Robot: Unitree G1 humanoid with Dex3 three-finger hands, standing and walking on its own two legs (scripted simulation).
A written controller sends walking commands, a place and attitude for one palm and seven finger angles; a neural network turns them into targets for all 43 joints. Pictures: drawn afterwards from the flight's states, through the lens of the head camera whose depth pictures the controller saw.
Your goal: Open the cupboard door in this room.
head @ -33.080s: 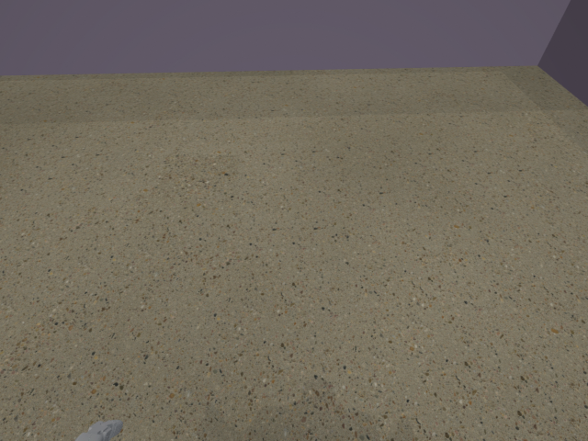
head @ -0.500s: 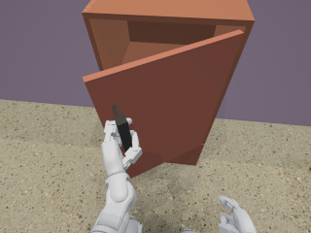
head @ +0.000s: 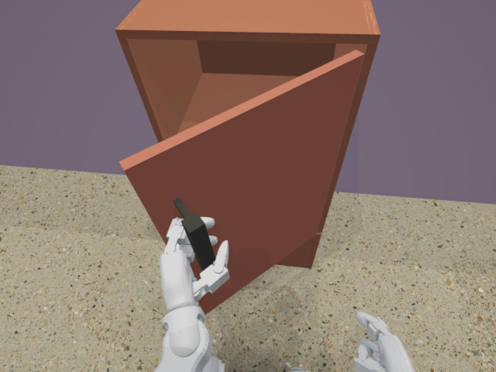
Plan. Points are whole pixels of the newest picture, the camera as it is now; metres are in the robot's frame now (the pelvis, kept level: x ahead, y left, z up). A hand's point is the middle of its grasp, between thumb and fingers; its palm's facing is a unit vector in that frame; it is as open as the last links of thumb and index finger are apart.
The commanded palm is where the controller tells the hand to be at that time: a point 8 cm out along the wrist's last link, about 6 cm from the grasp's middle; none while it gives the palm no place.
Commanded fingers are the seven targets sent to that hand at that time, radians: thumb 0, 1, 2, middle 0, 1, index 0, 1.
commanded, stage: open thumb and fingers to let go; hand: left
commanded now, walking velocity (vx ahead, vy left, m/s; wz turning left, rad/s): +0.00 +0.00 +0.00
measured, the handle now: (195, 239) +0.32 +0.10 +0.05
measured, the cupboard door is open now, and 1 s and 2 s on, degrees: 43 46 46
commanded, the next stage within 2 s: slide the hand sideways off the handle in 0.58 s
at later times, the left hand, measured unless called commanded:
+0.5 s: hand (209, 268) +0.27 +0.07 +0.04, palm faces +0.22 -0.98 -0.01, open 14.6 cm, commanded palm +0.23 +0.11 +0.04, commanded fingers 0.00 -0.50 0.30 -0.17 -0.40 -0.17 -0.40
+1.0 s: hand (207, 297) +0.23 +0.07 +0.05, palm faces -0.22 -0.97 +0.08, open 16.3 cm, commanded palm +0.22 +0.12 +0.04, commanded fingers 0.00 -0.50 0.30 -0.15 -0.30 -0.15 -0.30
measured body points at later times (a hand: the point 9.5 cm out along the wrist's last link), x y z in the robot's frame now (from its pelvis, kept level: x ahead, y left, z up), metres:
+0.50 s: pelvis +0.00 +0.02 +0.00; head +0.04 +0.00 +0.44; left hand +0.26 +0.12 +0.04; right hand +0.17 -0.19 -0.10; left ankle +0.04 +0.17 -0.66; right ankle -0.03 -0.05 -0.66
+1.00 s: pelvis -0.01 +0.06 -0.01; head +0.04 +0.04 +0.44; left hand +0.23 +0.12 +0.04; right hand +0.15 -0.17 -0.10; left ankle +0.04 +0.17 -0.66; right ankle -0.03 -0.05 -0.66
